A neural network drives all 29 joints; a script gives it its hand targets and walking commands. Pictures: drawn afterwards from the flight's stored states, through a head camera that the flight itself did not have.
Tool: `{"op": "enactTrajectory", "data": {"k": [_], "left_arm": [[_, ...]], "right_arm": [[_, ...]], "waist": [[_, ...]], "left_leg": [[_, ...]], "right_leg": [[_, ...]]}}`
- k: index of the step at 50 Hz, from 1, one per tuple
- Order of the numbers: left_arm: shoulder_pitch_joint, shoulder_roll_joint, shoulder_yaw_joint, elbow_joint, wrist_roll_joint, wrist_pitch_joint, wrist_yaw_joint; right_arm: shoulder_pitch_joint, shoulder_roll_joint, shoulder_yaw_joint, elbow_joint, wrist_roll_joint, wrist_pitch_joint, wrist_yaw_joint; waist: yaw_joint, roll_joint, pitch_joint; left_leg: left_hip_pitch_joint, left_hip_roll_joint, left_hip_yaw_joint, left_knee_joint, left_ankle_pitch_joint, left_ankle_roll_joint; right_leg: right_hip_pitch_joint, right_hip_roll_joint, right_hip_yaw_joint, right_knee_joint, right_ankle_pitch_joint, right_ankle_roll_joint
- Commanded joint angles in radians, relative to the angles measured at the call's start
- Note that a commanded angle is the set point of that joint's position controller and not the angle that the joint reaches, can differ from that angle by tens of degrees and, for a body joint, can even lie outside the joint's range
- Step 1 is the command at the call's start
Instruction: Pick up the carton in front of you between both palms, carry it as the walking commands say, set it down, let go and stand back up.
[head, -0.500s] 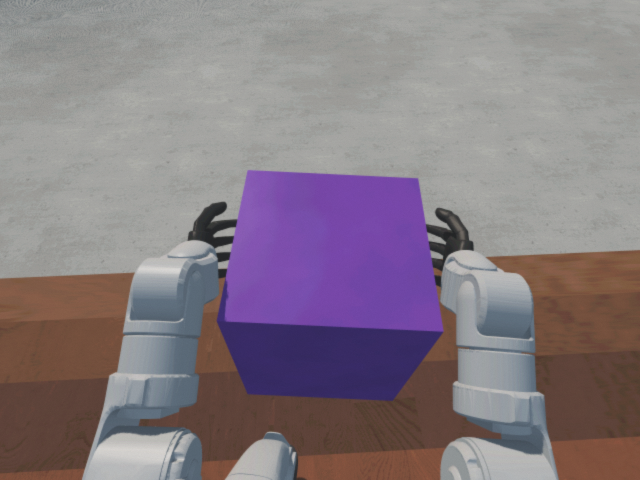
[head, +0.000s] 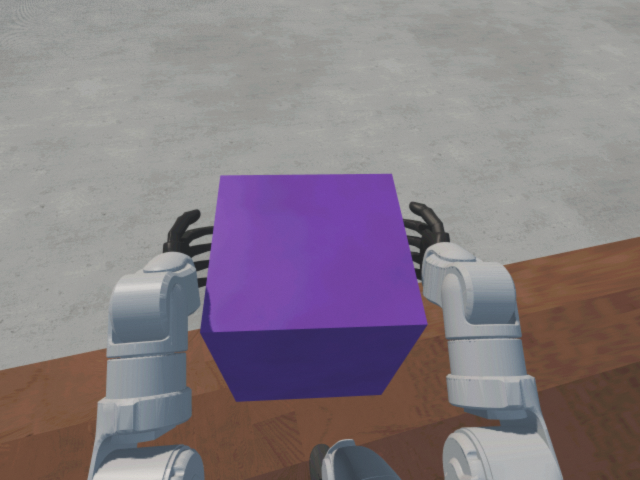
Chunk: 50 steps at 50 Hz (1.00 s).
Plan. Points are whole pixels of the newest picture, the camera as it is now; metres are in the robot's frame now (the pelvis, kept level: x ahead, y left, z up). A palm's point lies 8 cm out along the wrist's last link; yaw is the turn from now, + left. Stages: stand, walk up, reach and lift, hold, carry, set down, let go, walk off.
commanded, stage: carry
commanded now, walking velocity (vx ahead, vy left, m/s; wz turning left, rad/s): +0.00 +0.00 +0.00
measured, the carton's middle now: (308, 295) +0.35 -0.03 +0.02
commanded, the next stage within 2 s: none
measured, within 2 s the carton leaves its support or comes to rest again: neither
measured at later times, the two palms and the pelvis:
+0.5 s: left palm (183, 159) +0.65 +0.16 +0.01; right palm (346, 153) +0.66 -0.14 +0.00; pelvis +0.31 -0.01 -0.10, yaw -2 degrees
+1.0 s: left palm (216, 118) +0.97 +0.12 -0.12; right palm (332, 116) +0.96 -0.18 -0.11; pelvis +0.62 +0.00 -0.21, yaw +0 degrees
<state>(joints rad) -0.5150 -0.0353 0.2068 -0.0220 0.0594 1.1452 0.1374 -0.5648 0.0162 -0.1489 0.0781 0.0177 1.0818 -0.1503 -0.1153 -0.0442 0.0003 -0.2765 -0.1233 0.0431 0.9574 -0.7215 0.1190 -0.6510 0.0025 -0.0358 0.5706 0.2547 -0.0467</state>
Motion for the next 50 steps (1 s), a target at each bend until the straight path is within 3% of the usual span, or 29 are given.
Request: {"op": "enactTrajectory", "data": {"k": [1, 2, 3, 4, 5, 6, 7, 9, 11, 15, 16, 19, 23, 25, 27, 28, 29, 30, 31, 32, 33, 34, 35, 37, 41, 42, 44, 47, 50], "left_arm": [[-0.679, -0.916, -0.676, -0.103, -0.33, -0.048, -0.181], [-0.629, -0.88, -0.662, -0.08, -0.323, -0.041, -0.187], [-0.637, -0.86, -0.644, -0.055, -0.317, -0.036, -0.194], [-0.628, -0.825, -0.631, 0.009, -0.327, -0.026, -0.201], [-0.626, -0.854, -0.639, 0.031, -0.362, -0.017, -0.211], [-0.662, -0.898, -0.655, 0.012, -0.394, -0.018, -0.219], [-0.737, -0.945, -0.672, -0.014, -0.429, -0.015, -0.232], [-0.83, -1.042, -0.712, -0.023, -0.496, -0.019, -0.253], [-0.892, -1.101, -0.731, -0.041, -0.539, -0.036, -0.266], [-0.893, -1.146, -0.75, -0.062, -0.573, -0.066, -0.274], [-0.885, -1.14, -0.753, -0.073, -0.574, -0.072, -0.276], [-0.827, -1.118, -0.747, -0.083, -0.57, -0.082, -0.273], [-0.768, -1.064, -0.744, -0.081, -0.549, -0.074, -0.267], [-0.732, -1.03, -0.727, -0.038, -0.52, -0.064, -0.266], [-0.749, -1.009, -0.723, 0.0, -0.502, -0.056, -0.268], [-0.759, -1.001, -0.712, 0.027, -0.496, -0.045, -0.268], [-0.758, -0.994, -0.696, 0.058, -0.475, -0.033, -0.262], [-0.711, -0.957, -0.647, 0.092, -0.442, -0.016, -0.247], [-0.714, -0.92, -0.613, 0.079, -0.413, -0.005, -0.232], [-0.765, -0.908, -0.604, 0.05, -0.398, -0.001, -0.221], [-0.783, -0.923, -0.596, 0.054, -0.383, -0.002, -0.211], [-0.781, -0.94, -0.587, 0.04, -0.374, -0.002, -0.209], [-0.8, -0.959, -0.574, 0.032, -0.367, -0.006, -0.206], [-0.809, -0.998, -0.585, 0.027, -0.37, -0.018, -0.206], [-0.804, -1.063, -0.634, -0.011, -0.386, -0.054, -0.201], [-0.803, -1.073, -0.653, -0.023, -0.385, -0.059, -0.198], [-0.78, -1.079, -0.678, -0.044, -0.39, -0.066, -0.193], [-0.767, -1.044, -0.692, -0.081, -0.377, -0.067, -0.188], [-0.717, -0.972, -0.683, -0.097, -0.359, -0.051, -0.184]], "right_arm": [[-0.637, 1.06, 0.697, -0.131, 0.449, -0.003, 0.278], [-0.644, 1.049, 0.698, -0.118, 0.431, 0.001, 0.278], [-0.649, 1.04, 0.677, -0.085, 0.41, 0.01, 0.278], [-0.637, 1.016, 0.659, -0.045, 0.395, 0.031, 0.27], [-0.593, 0.978, 0.619, -0.023, 0.356, 0.043, 0.256], [-0.615, 0.96, 0.602, -0.052, 0.325, 0.051, 0.248], [-0.646, 0.97, 0.59, -0.053, 0.319, 0.054, 0.239], [-0.653, 1.003, 0.559, -0.063, 0.295, 0.046, 0.23], [-0.688, 1.032, 0.559, -0.076, 0.283, 0.031, 0.224], [-0.662, 1.069, 0.591, -0.108, 0.265, 0.0, 0.208], [-0.657, 1.065, 0.599, -0.12, 0.265, -0.005, 0.203], [-0.641, 1.037, 0.614, -0.157, 0.26, -0.007, 0.194], [-0.619, 0.971, 0.622, -0.176, 0.245, 0.013, 0.192], [-0.588, 0.936, 0.608, -0.139, 0.231, 0.028, 0.196], [-0.569, 0.9, 0.584, -0.109, 0.232, 0.043, 0.205], [-0.563, 0.885, 0.565, -0.076, 0.23, 0.047, 0.209], [-0.566, 0.863, 0.551, -0.047, 0.237, 0.059, 0.214], [-0.592, 0.865, 0.549, -0.033, 0.267, 0.072, 0.221], [-0.63, 0.894, 0.569, -0.026, 0.3, 0.076, 0.228], [-0.683, 0.936, 0.586, -0.04, 0.338, 0.076, 0.237], [-0.735, 0.987, 0.596, -0.065, 0.381, 0.077, 0.25], [-0.799, 1.026, 0.625, -0.082, 0.413, 0.072, 0.258], [-0.816, 1.068, 0.626, -0.068, 0.435, 0.069, 0.266], [-0.827, 1.122, 0.627, -0.067, 0.453, 0.052, 0.276], [-0.803, 1.177, 0.647, -0.084, 0.457, 0.02, 0.287], [-0.789, 1.179, 0.649, -0.1, 0.458, 0.012, 0.287], [-0.74, 1.163, 0.652, -0.119, 0.447, 0.003, 0.283], [-0.694, 1.128, 0.666, -0.147, 0.45, -0.006, 0.277], [-0.668, 1.08, 0.684, -0.153, 0.455, -0.003, 0.275]], "waist": [[0.118, 0.191, -0.505], [0.248, 0.115, -0.53], [0.274, -0.105, -0.46], [0.179, -0.164, -0.497], [0.192, -0.134, -0.587], [0.2, -0.111, -0.57], [0.174, -0.02, -0.517], [0.156, 0.035, -0.489], [0.178, -0.015, -0.456], [0.188, -0.053, -0.533], [0.213, -0.023, -0.53], [0.245, -0.01, -0.478], [0.266, -0.034, -0.411], [0.214, -0.096, -0.451], [0.057, -0.048, -0.473], [-0.018, 0.134, -0.442], [0.031, 0.228, -0.436], [0.071, 0.207, -0.504], [0.053, 0.209, -0.528], [0.06, 0.158, -0.494], [0.074, -0.004, -0.444], [0.09, 0.103, -0.455], [0.086, 0.067, -0.415], [0.07, 0.095, -0.41], [0.056, 0.12, -0.492], [0.028, 0.09, -0.486], [-0.003, 0.128, -0.471], [-0.044, 0.117, -0.418], [0.011, 0.172, -0.404]], "left_leg": [[0.052, 0.146, -0.085, 0.15, 0.949, -0.012], [-0.071, 0.152, -0.048, 0.374, 1.013, -0.049], [-0.272, 0.047, 0.015, 0.6, 0.281, -0.098], [-0.479, 0.014, -0.073, 0.707, 0.021, -0.129], [-0.569, 0.043, -0.109, 0.663, 0.075, -0.118], [-0.56, 0.082, -0.114, 0.598, 0.091, -0.096], [-0.559, 0.11, -0.129, 0.514, 0.118, -0.085], [-0.505, 0.14, -0.136, 0.358, 0.214, -0.079], [-0.457, 0.121, -0.093, 0.173, 0.217, -0.094], [-0.519, 0.147, -0.079, 0.199, 0.508, -0.087], [-0.604, 0.147, -0.092, 0.129, 0.625, -0.089], [-0.663, 0.124, -0.04, -0.039, 0.734, -0.105], [-0.3, 0.048, 0.056, -0.411, 0.99, -0.098], [-0.035, 0.047, 0.065, -0.372, 1.188, -0.056], [0.202, 0.082, 0.051, -0.497, 1.07, -0.027], [0.338, 0.134, 0.0, -0.529, 1.079, 0.001], [0.521, 0.305, -0.22, -0.316, 1.489, 0.049], [0.645, 0.439, -0.411, -0.268, 1.436, 0.131], [0.571, 0.473, -0.553, -0.358, 0.987, 0.197], [0.44, 0.451, -0.621, -0.39, 0.692, 0.215], [0.315, 0.395, -0.558, -0.429, 0.583, 0.155], [0.233, 0.418, -0.585, -0.406, 0.697, 0.16], [0.157, 0.394, -0.542, -0.432, 0.689, 0.149], [0.131, 0.358, -0.48, -0.448, 0.745, 0.132], [0.314, 0.314, -0.383, -0.315, 1.085, 0.078], [0.393, 0.24, -0.326, -0.261, 0.968, 0.06], [0.454, 0.205, -0.295, -0.206, 1.028, 0.044], [0.343, 0.14, -0.209, -0.173, 0.933, 0.045], [0.15, 0.108, -0.129, -0.055, 0.785, 0.018]], "right_leg": [[0.531, 0.058, -0.11, -0.051, 0.23, -0.031], [0.724, 0.024, -0.055, -0.115, 0.127, -0.055], [0.835, -0.082, 0.057, -0.075, 0.249, -0.076], [1.022, -0.287, 0.342, 0.117, 0.627, -0.177], [1.088, -0.351, 0.494, 0.063, 0.264, -0.264], [0.936, -0.326, 0.605, -0.004, -0.139, -0.299], [0.831, -0.289, 0.592, -0.019, -0.258, -0.274], [0.652, -0.265, 0.557, -0.03, -0.29, -0.252], [0.576, -0.24, 0.52, -0.068, -0.269, -0.23], [0.7, -0.211, 0.401, 0.061, 0.173, -0.179], [0.784, -0.143, 0.344, 0.114, 0.066, -0.16], [0.823, -0.086, 0.325, 0.175, -0.015, -0.168], [0.584, -0.013, 0.185, 0.235, -0.123, -0.128], [0.44, -0.004, 0.111, 0.358, -0.163, -0.084], [0.348, -0.036, 0.065, 0.656, 0.021, -0.033], [0.196, 0.035, -0.002, 0.911, -0.268, 0.011], [-0.06, 0.097, -0.01, 1.097, -0.918, 0.024], [-0.211, 0.073, 0.081, 1.108, -0.922, 0.025], [-0.247, 0.044, 0.086, 1.077, -0.879, 0.003], [-0.254, 0.012, 0.11, 1.003, -0.902, -0.021], [-0.225, -0.004, 0.145, 0.878, -0.775, -0.017], [-0.176, -0.022, 0.135, 0.825, -0.763, -0.019], [-0.153, -0.032, 0.125, 0.727, -0.673, -0.005], [-0.106, -0.028, 0.077, 0.595, -0.696, 0.017], [-0.206, -0.034, 0.044, 0.604, -0.445, -0.002], [-0.289, -0.033, 0.065, 0.521, -0.325, 0.008], [-0.325, -0.004, 0.014, 0.408, -0.253, 0.013], [-0.111, 0.044, -0.067, 0.033, -0.059, 0.026], [0.253, 0.063, -0.094, -0.132, 0.149, -0.003]]}}
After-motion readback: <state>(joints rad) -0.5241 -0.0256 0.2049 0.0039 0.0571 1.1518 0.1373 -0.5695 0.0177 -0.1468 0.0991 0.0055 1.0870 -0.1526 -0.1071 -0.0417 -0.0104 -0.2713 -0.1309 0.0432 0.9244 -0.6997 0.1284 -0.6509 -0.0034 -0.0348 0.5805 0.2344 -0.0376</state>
